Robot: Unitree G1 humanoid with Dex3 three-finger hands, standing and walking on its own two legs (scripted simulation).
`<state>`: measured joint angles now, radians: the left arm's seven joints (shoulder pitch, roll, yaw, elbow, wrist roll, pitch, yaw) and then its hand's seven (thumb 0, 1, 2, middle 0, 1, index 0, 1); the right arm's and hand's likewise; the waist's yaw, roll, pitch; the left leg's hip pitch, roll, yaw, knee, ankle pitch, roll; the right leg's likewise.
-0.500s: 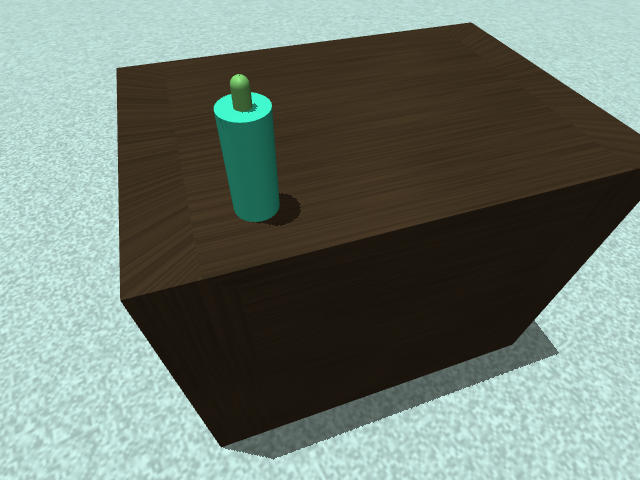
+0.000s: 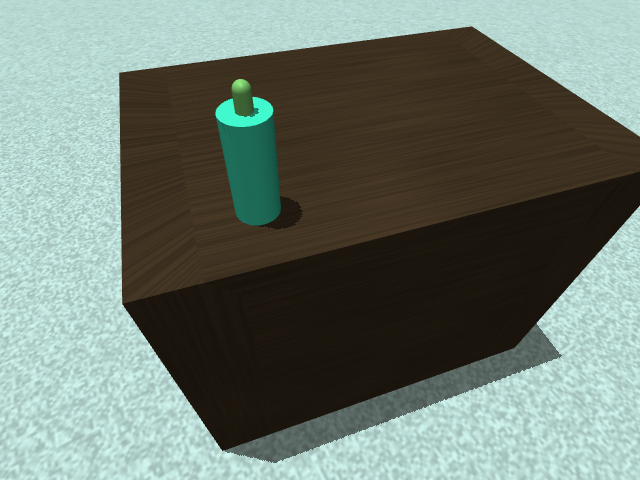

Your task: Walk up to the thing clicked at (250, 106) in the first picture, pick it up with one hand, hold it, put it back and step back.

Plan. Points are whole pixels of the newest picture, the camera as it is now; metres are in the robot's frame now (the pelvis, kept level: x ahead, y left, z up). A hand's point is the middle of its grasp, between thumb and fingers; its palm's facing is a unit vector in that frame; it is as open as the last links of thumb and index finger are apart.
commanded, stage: stand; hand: right
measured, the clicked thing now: (250, 154) +0.53 +0.10 +0.13
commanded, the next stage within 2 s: walk up in 0.62 s
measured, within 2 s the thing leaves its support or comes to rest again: neither
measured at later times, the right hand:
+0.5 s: hand out of the picture +0.07 -0.25 -0.16, palm faces -0.02 +0.94 -0.34, open 7.4 cm
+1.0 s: hand out of the picture +0.12 -0.17 -0.17, palm faces -0.19 +0.90 -0.39, open 7.4 cm
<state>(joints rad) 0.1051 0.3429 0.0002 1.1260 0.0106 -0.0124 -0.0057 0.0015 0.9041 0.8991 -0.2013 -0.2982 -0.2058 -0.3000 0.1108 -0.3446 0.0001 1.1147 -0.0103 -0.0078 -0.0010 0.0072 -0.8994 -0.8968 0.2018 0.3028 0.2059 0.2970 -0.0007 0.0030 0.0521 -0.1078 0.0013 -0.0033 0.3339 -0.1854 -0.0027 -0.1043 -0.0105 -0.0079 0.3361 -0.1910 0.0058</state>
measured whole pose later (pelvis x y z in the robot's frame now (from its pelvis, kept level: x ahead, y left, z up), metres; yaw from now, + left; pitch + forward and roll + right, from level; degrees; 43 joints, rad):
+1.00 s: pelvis -0.02 +0.11 -0.04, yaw +10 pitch -3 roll +0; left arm 0.22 0.51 0.10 0.93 0.03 -0.03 0.06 0.00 0.90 0.90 -0.21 -0.30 -0.21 -0.30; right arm 0.20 -0.47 -0.15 0.84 -0.07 0.10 0.12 0.01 -0.90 -0.90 0.20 0.30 0.20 0.30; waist -0.01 0.01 0.14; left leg -0.37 0.07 -0.04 0.74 -0.32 -0.05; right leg -0.25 -0.27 -0.07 0.74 -0.41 0.03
